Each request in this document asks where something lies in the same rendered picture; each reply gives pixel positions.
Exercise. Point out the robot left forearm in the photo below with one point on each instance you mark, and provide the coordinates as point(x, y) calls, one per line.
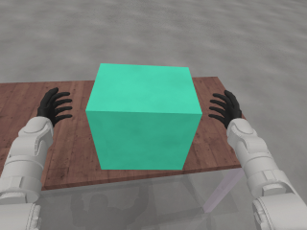
point(20, 178)

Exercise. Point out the robot right hand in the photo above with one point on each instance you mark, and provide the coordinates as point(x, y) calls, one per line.
point(231, 108)

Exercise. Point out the robot right forearm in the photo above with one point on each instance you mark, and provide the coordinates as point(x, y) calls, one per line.
point(263, 176)

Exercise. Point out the carton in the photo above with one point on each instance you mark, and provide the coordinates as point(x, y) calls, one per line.
point(143, 117)

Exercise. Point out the robot left hand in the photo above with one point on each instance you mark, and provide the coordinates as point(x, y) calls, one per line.
point(49, 103)

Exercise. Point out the robot left upper arm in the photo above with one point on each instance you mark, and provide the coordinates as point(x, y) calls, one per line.
point(21, 216)

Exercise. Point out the robot right upper arm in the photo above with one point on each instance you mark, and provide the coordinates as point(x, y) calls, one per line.
point(279, 212)

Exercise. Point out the table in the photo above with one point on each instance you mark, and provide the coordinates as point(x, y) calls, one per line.
point(72, 160)

